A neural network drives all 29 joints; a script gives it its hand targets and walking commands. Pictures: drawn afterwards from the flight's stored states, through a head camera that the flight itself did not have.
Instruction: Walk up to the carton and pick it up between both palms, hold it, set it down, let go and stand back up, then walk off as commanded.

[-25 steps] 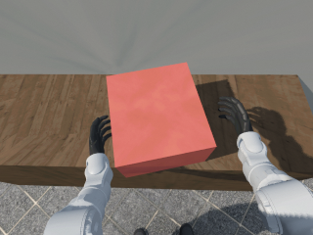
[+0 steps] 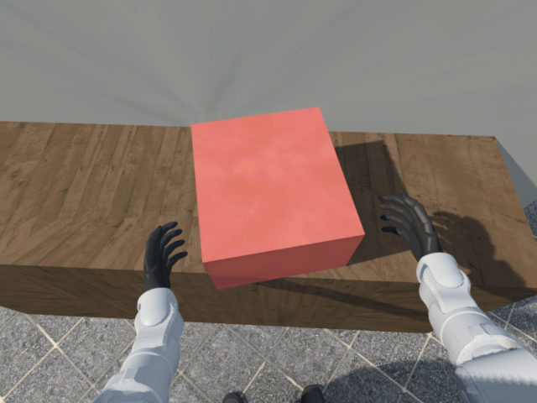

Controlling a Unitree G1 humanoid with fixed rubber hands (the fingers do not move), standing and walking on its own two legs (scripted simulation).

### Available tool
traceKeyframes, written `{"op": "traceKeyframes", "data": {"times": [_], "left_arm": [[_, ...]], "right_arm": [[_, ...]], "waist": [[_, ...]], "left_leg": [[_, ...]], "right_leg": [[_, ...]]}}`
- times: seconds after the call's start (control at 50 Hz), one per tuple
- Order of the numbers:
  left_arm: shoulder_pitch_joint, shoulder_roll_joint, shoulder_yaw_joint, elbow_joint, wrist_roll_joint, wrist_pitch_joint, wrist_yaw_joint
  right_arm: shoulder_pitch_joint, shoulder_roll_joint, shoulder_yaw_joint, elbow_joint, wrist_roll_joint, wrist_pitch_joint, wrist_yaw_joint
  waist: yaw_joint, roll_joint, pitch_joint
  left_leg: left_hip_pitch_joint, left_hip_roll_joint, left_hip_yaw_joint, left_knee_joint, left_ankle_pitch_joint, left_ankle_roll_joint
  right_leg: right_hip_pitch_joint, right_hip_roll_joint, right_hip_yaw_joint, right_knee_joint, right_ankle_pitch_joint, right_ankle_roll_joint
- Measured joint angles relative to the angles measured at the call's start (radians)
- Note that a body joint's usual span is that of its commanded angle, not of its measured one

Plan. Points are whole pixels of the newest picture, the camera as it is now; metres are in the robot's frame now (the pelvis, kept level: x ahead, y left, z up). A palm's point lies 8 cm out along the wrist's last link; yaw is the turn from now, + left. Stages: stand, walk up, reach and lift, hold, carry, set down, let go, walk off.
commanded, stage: set down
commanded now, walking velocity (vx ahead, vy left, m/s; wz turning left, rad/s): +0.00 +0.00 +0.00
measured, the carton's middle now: (269, 196) +0.50 +0.02 -0.09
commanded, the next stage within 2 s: none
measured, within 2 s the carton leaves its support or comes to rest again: neither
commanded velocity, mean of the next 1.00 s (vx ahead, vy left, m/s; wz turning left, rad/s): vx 0.00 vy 0.00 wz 0.00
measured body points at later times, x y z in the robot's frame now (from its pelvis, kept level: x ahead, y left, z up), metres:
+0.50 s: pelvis -0.01 +0.00 +0.00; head +0.09 +0.01 +0.44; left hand +0.27 +0.21 -0.06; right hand +0.30 -0.24 -0.04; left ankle +0.02 +0.14 -0.72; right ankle +0.04 -0.11 -0.72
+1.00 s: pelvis -0.01 +0.00 +0.01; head +0.07 +0.01 +0.46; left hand +0.22 +0.21 -0.05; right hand +0.24 -0.24 -0.04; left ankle +0.02 +0.14 -0.72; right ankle +0.04 -0.11 -0.72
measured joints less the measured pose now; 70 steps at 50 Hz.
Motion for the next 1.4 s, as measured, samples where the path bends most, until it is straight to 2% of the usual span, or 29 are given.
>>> {"op": "traceKeyframes", "data": {"times": [0.06,0.12,0.16,0.34,0.42,0.68,1.02,1.4], "left_arm": [[0.001,0.0,-0.005,-0.002,0.0,0.002,0.0],[0.075,0.0,-0.02,-0.134,0.016,0.021,-0.006],[0.117,-0.001,-0.02,-0.183,0.025,0.023,-0.01],[0.256,-0.001,-0.034,-0.239,0.022,0.025,-0.016],[0.325,-0.001,-0.055,-0.317,0.017,0.026,-0.018],[0.354,-0.001,-0.102,-0.352,0.006,0.056,0.008],[0.512,0.002,-0.134,-0.437,-0.008,0.084,0.021],[0.588,0.015,-0.136,-0.458,0.026,0.159,0.014]], "right_arm": [[0.013,0.0,0.0,-0.005,0.0,0.001,0.0],[0.075,-0.003,0.0,-0.083,0.012,-0.027,0.002],[0.109,-0.005,0.0,-0.107,0.012,-0.045,0.009],[0.258,-0.02,0.0,-0.194,0.012,-0.053,0.022],[0.323,-0.024,0.0,-0.257,0.012,-0.063,0.025],[0.358,-0.024,0.0,-0.245,0.015,-0.054,0.064],[0.56,-0.023,0.0,-0.324,0.016,-0.058,0.072],[0.59,0.004,0.0,-0.296,0.016,-0.043,0.058]], "waist": [[0.0,-0.002,0.0],[0.0,0.0,0.0],[0.0,0.002,0.003],[0.0,0.003,0.01],[0.0,-0.004,0.043],[0.0,-0.008,0.096],[0.0,-0.013,0.162],[0.0,-0.028,0.174]], "left_leg": [[0.0,0.0,0.0,0.0,0.0,0.0],[0.0,0.0,0.0,0.0,-0.001,-0.001],[0.004,0.0,0.0,0.0,-0.001,-0.001],[0.031,0.0,0.0,0.0,-0.002,0.0],[0.073,0.0,0.0,0.0,-0.002,0.0],[0.183,0.0,0.0,0.0,-0.006,0.0],[0.303,0.0,0.0,0.0,-0.033,0.001],[0.404,0.0,0.0,0.0,-0.075,0.003]], "right_leg": [[0.0,0.0,0.0,0.0,0.0,0.0],[0.0,0.0,0.0,0.0,0.0,-0.001],[0.004,0.0,0.0,0.0,-0.001,-0.001],[0.031,0.0,0.0,0.0,-0.001,-0.001],[0.073,0.0,0.0,0.0,-0.002,-0.001],[0.183,0.0,0.001,0.0,-0.005,-0.002],[0.303,0.0,0.001,0.0,-0.033,-0.002],[0.405,0.0,0.001,0.0,-0.075,-0.002]]}}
